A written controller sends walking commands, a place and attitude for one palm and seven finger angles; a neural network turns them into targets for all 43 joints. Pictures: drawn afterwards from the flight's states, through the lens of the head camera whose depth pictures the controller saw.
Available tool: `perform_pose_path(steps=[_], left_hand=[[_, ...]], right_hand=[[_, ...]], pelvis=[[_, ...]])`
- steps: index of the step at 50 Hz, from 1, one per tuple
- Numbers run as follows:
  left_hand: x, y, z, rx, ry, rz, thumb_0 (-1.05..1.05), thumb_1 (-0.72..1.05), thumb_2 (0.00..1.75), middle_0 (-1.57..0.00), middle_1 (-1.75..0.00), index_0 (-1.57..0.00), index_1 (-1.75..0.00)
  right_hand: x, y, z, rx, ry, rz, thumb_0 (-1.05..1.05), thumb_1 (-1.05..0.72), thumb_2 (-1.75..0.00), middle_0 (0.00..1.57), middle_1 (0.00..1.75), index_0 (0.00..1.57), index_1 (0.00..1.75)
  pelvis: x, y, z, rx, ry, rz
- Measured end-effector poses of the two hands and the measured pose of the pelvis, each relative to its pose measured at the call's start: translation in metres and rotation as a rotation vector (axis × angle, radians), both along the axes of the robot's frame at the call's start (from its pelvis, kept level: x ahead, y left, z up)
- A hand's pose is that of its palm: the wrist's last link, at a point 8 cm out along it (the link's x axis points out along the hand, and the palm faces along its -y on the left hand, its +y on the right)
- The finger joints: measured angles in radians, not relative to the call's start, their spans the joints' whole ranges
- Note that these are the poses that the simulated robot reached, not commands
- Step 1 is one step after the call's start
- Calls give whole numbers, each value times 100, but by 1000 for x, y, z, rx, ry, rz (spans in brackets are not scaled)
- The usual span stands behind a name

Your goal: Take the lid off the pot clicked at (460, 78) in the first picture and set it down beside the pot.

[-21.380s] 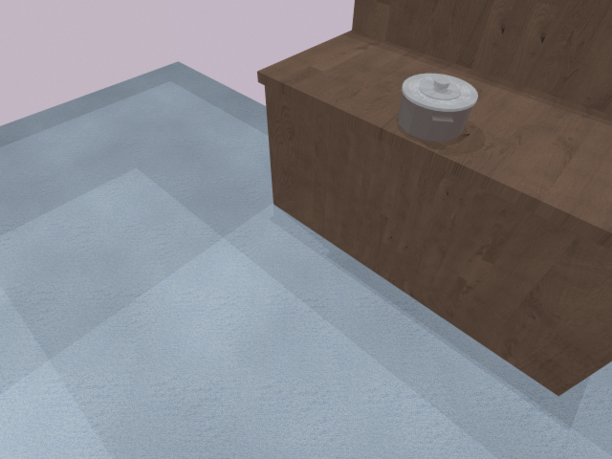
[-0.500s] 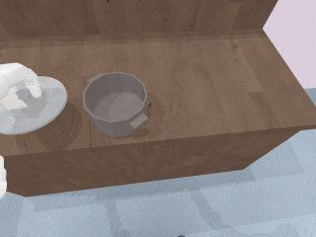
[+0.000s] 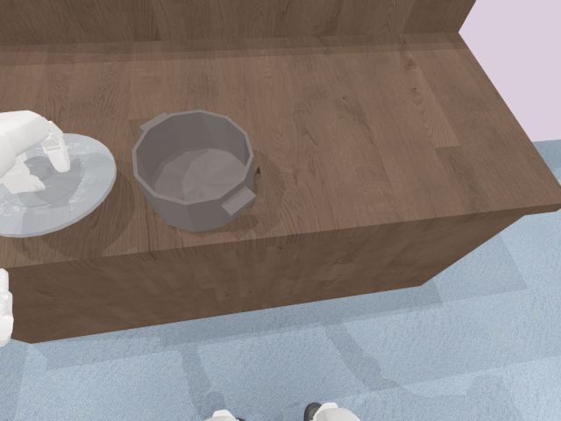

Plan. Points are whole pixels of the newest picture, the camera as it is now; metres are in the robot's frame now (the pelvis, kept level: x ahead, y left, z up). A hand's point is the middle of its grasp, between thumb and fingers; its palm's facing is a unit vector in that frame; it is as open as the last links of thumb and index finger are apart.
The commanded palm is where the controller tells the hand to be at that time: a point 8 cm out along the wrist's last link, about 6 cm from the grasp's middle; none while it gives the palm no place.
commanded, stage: lower the lid onto the table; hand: left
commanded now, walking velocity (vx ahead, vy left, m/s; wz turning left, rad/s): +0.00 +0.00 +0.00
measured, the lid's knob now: (37, 169) +0.48 +0.33 +0.02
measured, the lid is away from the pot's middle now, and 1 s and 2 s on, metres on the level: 0.23 0.23 0.23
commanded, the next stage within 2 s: open the fingers wide in 0.80 s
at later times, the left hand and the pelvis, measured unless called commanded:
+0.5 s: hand (39, 180) +0.47 +0.33 +0.01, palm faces -0.50 -0.10 -0.86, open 6.5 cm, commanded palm +0.51 +0.33 +0.07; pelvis +0.00 +0.00 -0.01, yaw -1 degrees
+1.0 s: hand (47, 192) +0.46 +0.33 -0.01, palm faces -0.48 -0.11 -0.87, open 6.4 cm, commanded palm +0.49 +0.32 +0.04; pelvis -0.01 +0.00 -0.02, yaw -1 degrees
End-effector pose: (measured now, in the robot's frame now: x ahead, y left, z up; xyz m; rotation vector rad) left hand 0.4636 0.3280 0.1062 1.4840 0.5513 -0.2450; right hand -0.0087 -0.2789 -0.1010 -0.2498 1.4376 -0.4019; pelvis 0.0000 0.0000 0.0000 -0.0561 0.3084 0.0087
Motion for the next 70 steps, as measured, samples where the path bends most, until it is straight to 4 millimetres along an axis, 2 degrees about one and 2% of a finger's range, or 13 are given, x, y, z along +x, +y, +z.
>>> perform_pose_path(steps=[8, 15, 41, 53, 70], left_hand=[[9, -1, -9, -11, -7, -4, 6, 40, 56, -70, -91, -77, -96], [13, 1, -20, -9, 10, 5, 6, 40, 56, -70, -91, -77, -96], [15, 6, -56, -14, 26, 6, 6, 40, 56, -70, -91, -77, -96], [3, 5, -62, -13, 4, 3, 6, 41, 55, -69, -92, -76, -97], [-10, 5, -64, -13, 14, 5, 2, 44, 59, -60, -95, -67, -100]], right_hand=[[-23, 3, 1, -7, 50, -37, 1, -90, -90, 21, 30, 21, 30], [-31, 5, -1, -5, 80, -49, 1, -90, -90, 21, 30, 21, 30], [-18, 9, -12, -6, 91, -24, 1, -90, -90, 21, 30, 21, 30], [-19, 13, -19, 28, 101, -27, 1, -90, -90, 21, 30, 21, 30], [-14, 7, -18, 8, 57, -10, 1, -90, -90, 21, 30, 21, 30]], pelvis=[[0, 0, -4, -4, 23, -9], [0, 1, -7, -8, 42, -13], [-3, 3, -19, -24, 91, -9], [-6, 3, -22, -22, 90, -9], [-12, 2, -22, -22, 70, -4]])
